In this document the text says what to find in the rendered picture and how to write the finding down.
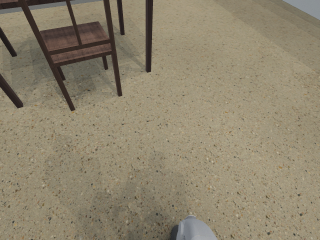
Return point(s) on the chair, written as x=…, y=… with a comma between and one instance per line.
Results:
x=76, y=43

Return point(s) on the right robot thigh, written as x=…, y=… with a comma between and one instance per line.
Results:
x=194, y=229

